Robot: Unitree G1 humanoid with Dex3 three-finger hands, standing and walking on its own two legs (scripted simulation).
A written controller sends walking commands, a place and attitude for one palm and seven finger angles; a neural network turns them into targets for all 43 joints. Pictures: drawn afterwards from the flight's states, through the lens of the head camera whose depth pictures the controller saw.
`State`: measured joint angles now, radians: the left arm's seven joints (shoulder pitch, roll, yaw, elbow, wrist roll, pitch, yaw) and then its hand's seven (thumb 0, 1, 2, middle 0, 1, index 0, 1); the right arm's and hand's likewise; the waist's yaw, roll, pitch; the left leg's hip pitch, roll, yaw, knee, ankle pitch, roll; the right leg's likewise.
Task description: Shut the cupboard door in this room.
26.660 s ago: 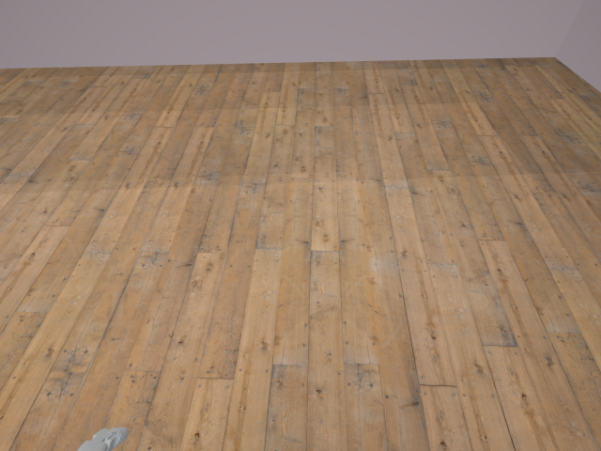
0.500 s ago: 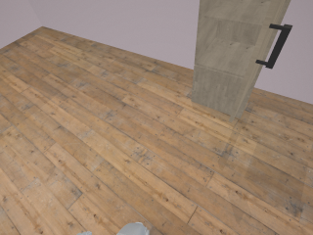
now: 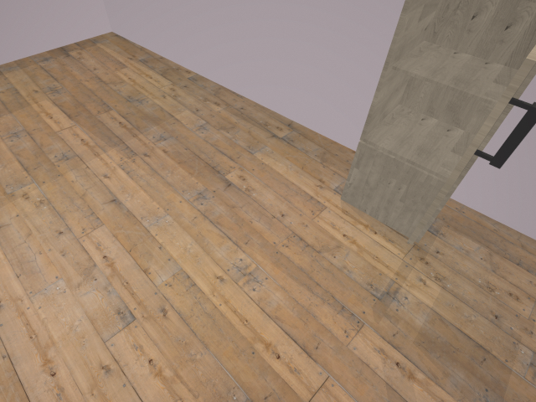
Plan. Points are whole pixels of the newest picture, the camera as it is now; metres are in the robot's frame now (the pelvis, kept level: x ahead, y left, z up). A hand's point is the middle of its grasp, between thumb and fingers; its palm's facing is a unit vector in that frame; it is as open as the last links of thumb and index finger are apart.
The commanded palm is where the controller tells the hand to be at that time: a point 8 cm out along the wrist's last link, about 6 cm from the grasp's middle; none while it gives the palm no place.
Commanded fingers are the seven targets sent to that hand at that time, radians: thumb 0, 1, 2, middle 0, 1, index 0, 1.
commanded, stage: stand and wait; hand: left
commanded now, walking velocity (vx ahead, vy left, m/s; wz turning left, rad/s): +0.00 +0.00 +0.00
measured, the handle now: (505, 133) +0.71 -0.46 +0.07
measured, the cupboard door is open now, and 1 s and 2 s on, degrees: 88 88 88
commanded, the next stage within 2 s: turn or walk to find it in 0.06 s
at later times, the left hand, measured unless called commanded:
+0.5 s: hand out of the picture +0.03 +0.22 -0.17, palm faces +0.09 -0.96 -0.26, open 7.3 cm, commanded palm none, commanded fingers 0.00 0.90 0.90 -0.20 -0.30 -0.20 -0.30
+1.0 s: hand out of the picture +0.00 +0.22 -0.16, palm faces +0.32 -0.91 -0.27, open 7.3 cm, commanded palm none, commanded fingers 0.00 0.90 0.90 -0.20 -0.30 -0.20 -0.30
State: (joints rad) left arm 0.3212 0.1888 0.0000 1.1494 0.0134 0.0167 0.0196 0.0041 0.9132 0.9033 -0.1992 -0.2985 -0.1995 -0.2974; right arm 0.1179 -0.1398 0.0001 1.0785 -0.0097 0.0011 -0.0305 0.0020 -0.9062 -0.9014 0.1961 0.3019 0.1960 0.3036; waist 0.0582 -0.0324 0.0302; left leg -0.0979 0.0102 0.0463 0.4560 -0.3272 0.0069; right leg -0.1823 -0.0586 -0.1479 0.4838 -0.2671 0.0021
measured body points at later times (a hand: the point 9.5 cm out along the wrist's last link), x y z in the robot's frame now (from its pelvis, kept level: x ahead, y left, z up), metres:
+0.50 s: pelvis -0.02 +0.01 -0.01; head +0.02 +0.00 +0.44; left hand +0.02 +0.27 -0.15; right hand -0.01 -0.23 -0.17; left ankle -0.05 +0.11 -0.73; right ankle +0.00 -0.11 -0.74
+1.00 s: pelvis -0.03 -0.01 -0.01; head +0.02 -0.01 +0.44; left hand -0.02 +0.26 -0.14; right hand +0.11 -0.23 -0.16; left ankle -0.04 +0.13 -0.74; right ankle +0.00 -0.12 -0.73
